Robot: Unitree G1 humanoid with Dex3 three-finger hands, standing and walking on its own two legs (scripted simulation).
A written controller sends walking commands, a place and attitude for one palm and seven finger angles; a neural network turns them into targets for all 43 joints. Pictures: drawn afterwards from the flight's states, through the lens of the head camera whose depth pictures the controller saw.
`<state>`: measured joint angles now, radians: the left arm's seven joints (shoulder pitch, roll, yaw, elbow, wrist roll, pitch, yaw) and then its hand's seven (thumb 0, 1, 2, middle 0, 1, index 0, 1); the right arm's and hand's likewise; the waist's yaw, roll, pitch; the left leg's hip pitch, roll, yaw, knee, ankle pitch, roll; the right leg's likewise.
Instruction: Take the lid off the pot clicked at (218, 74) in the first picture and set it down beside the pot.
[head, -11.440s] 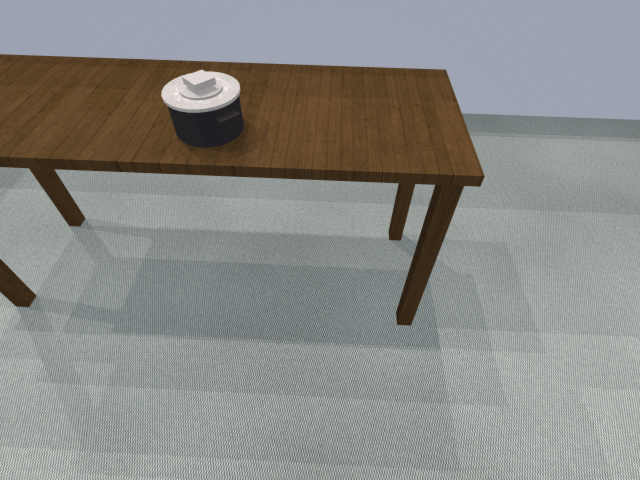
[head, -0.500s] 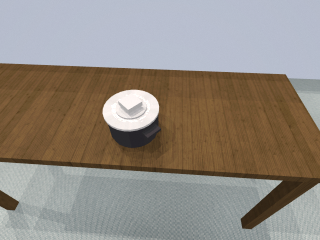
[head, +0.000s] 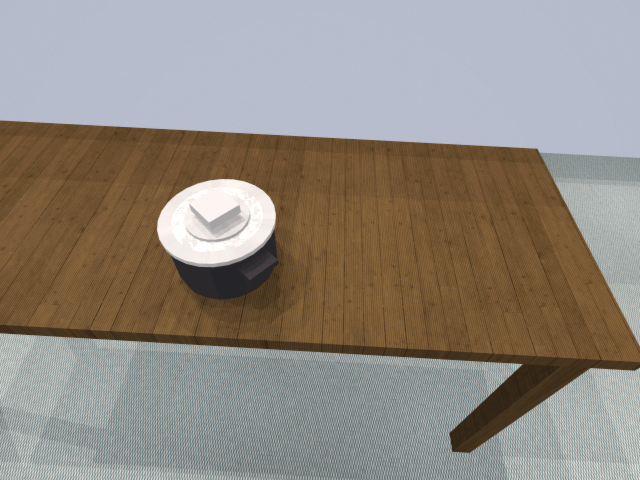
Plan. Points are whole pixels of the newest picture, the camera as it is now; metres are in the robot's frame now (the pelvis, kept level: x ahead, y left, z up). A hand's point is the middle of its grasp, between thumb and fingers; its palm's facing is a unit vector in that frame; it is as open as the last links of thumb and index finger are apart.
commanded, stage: look again from close up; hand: left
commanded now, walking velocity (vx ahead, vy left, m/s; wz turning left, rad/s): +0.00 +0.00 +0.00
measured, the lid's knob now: (215, 207) +0.46 +0.19 +0.07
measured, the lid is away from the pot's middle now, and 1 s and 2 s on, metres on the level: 0.00 0.00 0.00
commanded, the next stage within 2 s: shuffle to correct the standing spot in 0.40 s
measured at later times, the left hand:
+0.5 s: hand out of the picture +0.00 +0.16 -0.17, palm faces +0.01 -0.99 -0.17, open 7.4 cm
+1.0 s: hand out of the picture -0.01 +0.25 -0.18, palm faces +0.02 -0.97 -0.23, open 7.4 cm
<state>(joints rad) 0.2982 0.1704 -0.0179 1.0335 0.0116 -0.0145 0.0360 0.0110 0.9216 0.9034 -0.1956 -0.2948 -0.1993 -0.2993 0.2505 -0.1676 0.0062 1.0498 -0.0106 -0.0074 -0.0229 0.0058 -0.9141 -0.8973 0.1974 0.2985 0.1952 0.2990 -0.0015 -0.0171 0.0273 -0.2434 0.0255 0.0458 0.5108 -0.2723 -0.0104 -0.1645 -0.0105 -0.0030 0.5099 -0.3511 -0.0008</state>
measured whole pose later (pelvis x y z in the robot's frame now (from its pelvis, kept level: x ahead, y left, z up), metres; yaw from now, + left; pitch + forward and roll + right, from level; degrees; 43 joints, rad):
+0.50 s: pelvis +0.00 +0.00 +0.00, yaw +0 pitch +0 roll +0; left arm 0.30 0.16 -0.02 1.07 0.01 -0.02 0.04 0.01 0.91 0.90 -0.19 -0.29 -0.20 -0.30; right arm 0.26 -0.15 0.01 1.11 0.00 -0.01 -0.04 0.01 -0.93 -0.90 0.20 0.30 0.20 0.30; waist 0.00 -0.03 0.05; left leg -0.21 0.04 0.04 0.46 -0.25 -0.02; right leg -0.13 0.00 -0.01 0.45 -0.32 -0.01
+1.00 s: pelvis -0.03 +0.05 -0.01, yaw -1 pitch +1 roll +0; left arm 0.27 0.22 0.03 1.00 0.02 0.03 0.04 0.01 0.91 0.90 -0.20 -0.29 -0.20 -0.30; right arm 0.24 -0.17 -0.01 0.98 -0.02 0.02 -0.02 0.01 -0.91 -0.90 0.20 0.30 0.19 0.30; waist 0.02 -0.04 0.07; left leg -0.32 -0.03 0.09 0.56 -0.26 0.07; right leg -0.26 -0.07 0.03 0.60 -0.39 0.01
